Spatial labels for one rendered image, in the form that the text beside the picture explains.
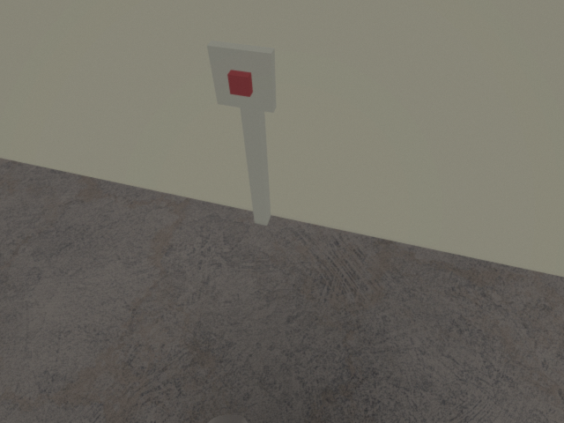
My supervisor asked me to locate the panel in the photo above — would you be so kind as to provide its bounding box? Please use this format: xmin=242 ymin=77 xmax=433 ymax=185
xmin=207 ymin=41 xmax=276 ymax=226

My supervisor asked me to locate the button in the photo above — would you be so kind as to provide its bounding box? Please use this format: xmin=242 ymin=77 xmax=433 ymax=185
xmin=227 ymin=70 xmax=253 ymax=97

